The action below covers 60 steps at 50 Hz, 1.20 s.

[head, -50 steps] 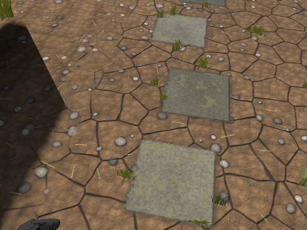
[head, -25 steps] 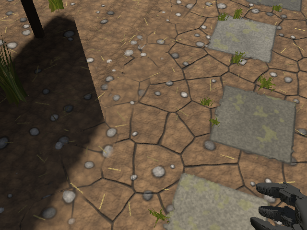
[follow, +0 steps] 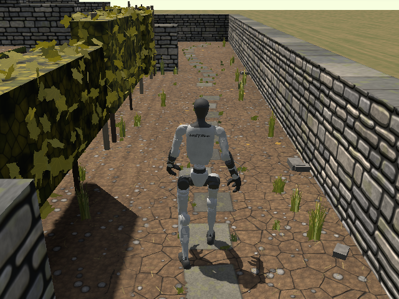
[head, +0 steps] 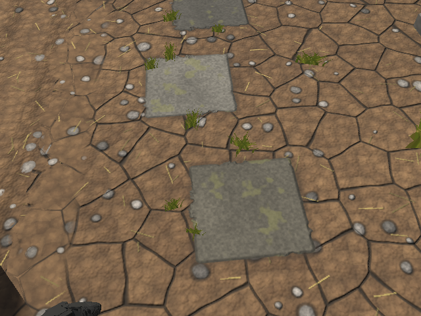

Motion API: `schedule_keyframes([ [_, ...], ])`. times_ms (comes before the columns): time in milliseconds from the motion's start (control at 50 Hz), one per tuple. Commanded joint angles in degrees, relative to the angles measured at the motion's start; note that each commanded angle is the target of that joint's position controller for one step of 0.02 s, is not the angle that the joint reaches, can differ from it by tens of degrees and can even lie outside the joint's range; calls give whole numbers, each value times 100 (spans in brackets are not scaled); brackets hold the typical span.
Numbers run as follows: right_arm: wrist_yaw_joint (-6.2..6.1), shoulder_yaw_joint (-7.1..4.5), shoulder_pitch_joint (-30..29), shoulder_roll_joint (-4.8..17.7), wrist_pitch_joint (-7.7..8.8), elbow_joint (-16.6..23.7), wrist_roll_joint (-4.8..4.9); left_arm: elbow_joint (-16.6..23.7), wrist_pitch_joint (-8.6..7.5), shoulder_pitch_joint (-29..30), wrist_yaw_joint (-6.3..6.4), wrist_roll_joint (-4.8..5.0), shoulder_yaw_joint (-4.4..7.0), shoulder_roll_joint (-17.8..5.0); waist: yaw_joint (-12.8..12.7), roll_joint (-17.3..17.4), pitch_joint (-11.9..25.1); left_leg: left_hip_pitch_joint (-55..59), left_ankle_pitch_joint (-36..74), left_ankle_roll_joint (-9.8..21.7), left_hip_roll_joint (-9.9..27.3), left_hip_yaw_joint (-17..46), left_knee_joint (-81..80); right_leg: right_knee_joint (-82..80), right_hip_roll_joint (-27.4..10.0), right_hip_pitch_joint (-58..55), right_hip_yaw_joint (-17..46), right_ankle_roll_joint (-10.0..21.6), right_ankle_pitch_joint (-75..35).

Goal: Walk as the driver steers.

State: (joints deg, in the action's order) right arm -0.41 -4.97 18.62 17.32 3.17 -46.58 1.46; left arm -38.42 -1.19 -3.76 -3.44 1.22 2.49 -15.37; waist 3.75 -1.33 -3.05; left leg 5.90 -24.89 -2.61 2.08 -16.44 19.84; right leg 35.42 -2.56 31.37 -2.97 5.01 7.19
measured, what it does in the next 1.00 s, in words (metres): walks ahead: right foot, then left foot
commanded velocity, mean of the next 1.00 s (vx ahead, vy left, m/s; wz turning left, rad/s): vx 0.26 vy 0.00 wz -0.16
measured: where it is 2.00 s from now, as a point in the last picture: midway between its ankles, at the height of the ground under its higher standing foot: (214, 309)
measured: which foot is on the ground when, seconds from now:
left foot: down 0.00-0.02, up 0.04-0.46, down 0.48-0.88, up 0.90-1.00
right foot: up 0.00-0.00, down 0.02-0.50, up 0.52-0.84, down 0.86-1.00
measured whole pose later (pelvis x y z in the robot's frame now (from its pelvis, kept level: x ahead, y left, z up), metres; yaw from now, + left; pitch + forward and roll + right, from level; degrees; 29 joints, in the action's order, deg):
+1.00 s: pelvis +0.36 -0.04 +0.02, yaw -6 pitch +1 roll +1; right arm -0.8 -5.2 9.9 19.7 -1.8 -41.5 1.1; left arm -39.6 0.0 -10.4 2.2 -1.5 3.0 -15.0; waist 0.5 2.3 -2.6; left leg -29.5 -26.0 -2.5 -4.4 4.9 57.3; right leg 27.7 -0.4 14.7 0.4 0.7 13.7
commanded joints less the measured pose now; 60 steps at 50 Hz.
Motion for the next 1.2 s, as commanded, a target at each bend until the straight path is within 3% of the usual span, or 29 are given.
schedule_keyframes([
  [20,-85,-178,-262,971,-8,459,-13,-113,44,-2113,147,36,649,-1446,-1399,171,1277,-1580,4968,470,997,223,3266,-322,342,-3322,286,613,7],
  [40,-26,90,257,102,121,791,-263,-84,22,-1982,208,91,750,-2132,-673,-1459,1629,-4260,-506,45,-162,607,5359,-793,-1154,-5121,3534,1651,913],
  [60,39,95,-171,435,345,847,-91,168,-102,-2073,163,24,607,-1749,-1019,-792,2515,-4899,-1065,109,-396,2100,6078,-1721,-1653,-5549,5224,1984,1675],
  [80,83,11,-766,771,454,1020,130,100,-194,-1911,133,-20,502,-1369,-1132,-434,1729,-5376,-504,235,-120,2208,5996,-1924,-1541,-5113,4450,1659,1316],
  [100,56,45,-873,715,520,1045,82,100,-243,-1620,134,8,453,-1213,-900,-108,1172,-5263,12,321,126,2169,5510,-1889,-1290,-4321,3722,1461,775],
  [120,7,25,-877,724,535,983,-85,156,-250,-1223,148,7,395,-1015,-648,90,837,-4912,323,294,316,2160,5009,-1880,-1069,-3551,3166,1300,101],
  [160,11,-29,-709,772,421,949,-186,313,-260,-901,196,-97,327,-850,-346,-77,696,-4241,655,207,447,2196,4561,-2089,-824,-2719,2683,1255,-789],
  [200,18,8,-704,606,310,944,-233,259,-282,-962,257,-57,347,-928,-289,-7,584,-4111,803,40,424,2066,4092,-2192,-722,-2308,2325,1282,-1357],
  [340,106,163,-2076,286,311,1283,-199,3,-141,-1499,456,-2,412,-1146,-766,-307,205,-3483,2977,-166,-215,1816,1387,-1926,-121,-1666,1714,704,-1275],
  [420,219,76,-2023,479,389,1254,-205,-144,-18,-1725,537,-17,371,-987,-759,-488,435,-3243,2989,106,-327,1960,839,-1119,-373,-2424,2124,455,-1624],
  [460,212,16,-1520,555,437,1118,-264,-83,4,-1456,559,-42,346,-894,-436,-572,618,-2709,3059,366,-310,1879,499,-469,-305,-2622,2188,258,-2172],
  [480,185,-22,-1156,689,479,1058,-352,-8,-13,-1386,545,-65,297,-748,-244,-443,939,-1904,4062,552,-56,1928,350,178,-1,-2472,2038,53,-2192],
  [500,160,-61,-637,1020,498,1063,-490,133,-41,-1598,538,-176,192,-479,-170,385,1756,-280,6355,1024,1024,2888,893,1639,427,-1583,1767,-233,-431],
  [520,195,-62,-385,989,383,905,-459,-55,-55,-2657,505,-75,131,-392,-452,1837,2609,1085,6951,2135,2265,4733,885,3250,1069,-332,1502,-606,3385],
  [540,242,24,-389,631,299,892,-229,-290,-2,-2870,481,-50,202,-866,-430,1215,2638,776,5248,2117,2160,5131,642,3679,709,-186,1796,-718,3271],
  [560,250,108,-713,392,238,918,-156,-242,92,-2225,489,-12,254,-1022,-331,802,1856,133,4148,1882,1805,4567,453,3798,513,35,1574,-849,2913],
  [580,264,181,-1054,300,170,926,-165,-152,182,-1767,521,-71,257,-1009,-381,519,1351,-556,3461,1704,1494,4212,221,3550,311,69,1230,-918,2618],
  [620,253,190,-1471,361,41,927,-173,-4,297,-1388,544,-153,248,-826,-573,665,678,-1788,2838,1456,993,3694,-141,2445,81,-378,951,-944,2278],
  [660,210,66,-1463,648,-42,910,-209,-22,283,-1400,588,-149,175,-538,-565,997,662,-2121,3245,1435,682,3344,-200,1497,276,-943,619,-977,2300],
  [720,127,-50,-1279,877,-138,902,-126,-42,259,-1297,634,-140,187,-584,-462,975,1081,-1858,2892,1570,813,3588,-200,876,368,-1260,680,-921,1659],
  [800,40,-85,-1334,871,-297,926,-53,69,223,-937,587,-144,209,-591,-414,960,825,-2220,1411,1464,722,3914,-314,203,430,-1461,731,-762,1177],
  [860,-43,-59,-1303,745,-409,927,15,48,92,-1109,525,-172,261,-645,-606,835,743,-2723,1019,1084,383,3869,82,-1064,315,-2307,687,-482,422],
  [880,-43,8,-1180,537,-404,952,-25,90,79,-1300,562,-256,339,-994,-606,287,856,-3219,451,776,103,3555,757,-1417,-568,-2802,1393,-159,453],
  [900,-40,29,-1269,372,-378,1156,3,19,120,-1185,556,-356,455,-1410,-416,-1279,531,-3955,-330,430,-766,2298,1820,-1898,-1452,-2446,2523,546,190],
  [920,-48,-83,-1112,731,-334,1067,-72,205,80,-886,554,-454,397,-1181,-483,-1287,541,-3976,-941,192,-609,2188,3314,-2012,-1992,-2246,2941,1008,-564],
  [940,-33,-193,-874,923,-351,924,-40,307,40,-621,583,-417,304,-907,-343,-840,571,-3983,-786,98,-524,2316,4082,-1867,-1844,-2217,2563,974,-1107],
  [1000,-75,-178,-585,668,-548,731,-37,344,0,-246,602,-187,237,-725,-243,-481,461,-4241,-102,-225,-358,2200,4765,-1548,-1302,-2487,1439,623,-1932],
  [1120,100,5,-1256,362,-583,1256,1,224,179,-558,630,-193,383,-1037,-627,-800,655,-3607,199,-350,-60,1620,3083,-1479,-1339,-2827,766,747,-2055],
  [1200,189,-62,-1144,548,-632,1364,-1,156,175,-546,541,-68,467,-1219,-575,-915,688,-2928,364,-88,-137,1299,2032,-1260,-1529,-2723,640,678,-2050],
])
